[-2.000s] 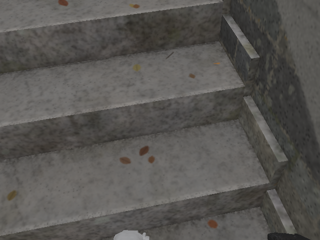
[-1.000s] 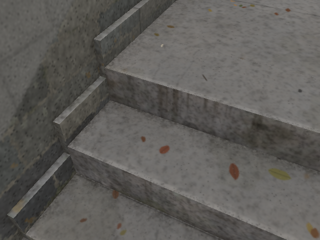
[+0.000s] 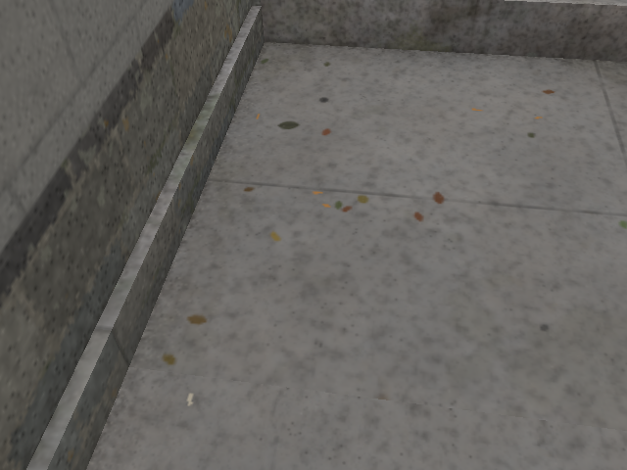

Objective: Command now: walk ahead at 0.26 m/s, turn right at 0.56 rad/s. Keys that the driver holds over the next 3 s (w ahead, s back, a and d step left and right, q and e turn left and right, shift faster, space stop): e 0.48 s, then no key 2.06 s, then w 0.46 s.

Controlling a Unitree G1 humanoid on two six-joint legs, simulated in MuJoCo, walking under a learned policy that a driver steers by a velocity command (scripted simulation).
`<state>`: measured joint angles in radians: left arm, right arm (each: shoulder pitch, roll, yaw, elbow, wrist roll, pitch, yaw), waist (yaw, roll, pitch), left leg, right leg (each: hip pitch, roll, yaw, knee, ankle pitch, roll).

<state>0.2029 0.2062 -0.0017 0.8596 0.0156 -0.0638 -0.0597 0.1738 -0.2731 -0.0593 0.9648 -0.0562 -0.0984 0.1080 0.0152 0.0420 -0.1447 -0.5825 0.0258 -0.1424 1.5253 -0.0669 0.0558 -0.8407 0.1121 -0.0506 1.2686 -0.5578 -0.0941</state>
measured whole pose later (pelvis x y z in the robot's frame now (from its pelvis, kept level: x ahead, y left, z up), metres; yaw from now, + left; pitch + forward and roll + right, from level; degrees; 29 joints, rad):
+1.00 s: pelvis +0.26 +0.05 +0.25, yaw -23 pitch +1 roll +0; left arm 0.11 0.25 0.02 0.78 0.00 -0.06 -0.05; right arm 0.24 -0.22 0.03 0.74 -0.01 -0.11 0.04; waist -0.10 0.00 -0.01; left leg -0.47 0.05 -0.01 0.82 -0.37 -0.02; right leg -0.41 -0.04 -0.05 0.83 -0.44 0.01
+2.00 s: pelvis +0.35 +0.02 +0.29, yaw -22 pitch -1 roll -1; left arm 0.16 0.14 0.07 0.79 -0.01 0.03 0.01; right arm 0.36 -0.14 -0.06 1.04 -0.02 0.04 -0.07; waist -0.05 -0.03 0.01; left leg -0.07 0.02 -0.05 0.36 -0.28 -0.02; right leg -0.09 -0.02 -0.04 0.34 -0.23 0.02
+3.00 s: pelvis +0.49 -0.03 +0.27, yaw -24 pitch +1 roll +0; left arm 0.57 0.17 0.03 1.05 0.08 -0.10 -0.02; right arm 0.20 -0.16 -0.05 0.75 -0.04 -0.04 0.07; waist 0.03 -0.03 -0.01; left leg -0.62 0.05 0.02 1.07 -0.36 0.13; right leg 0.19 -0.05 -0.05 0.16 -0.36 0.03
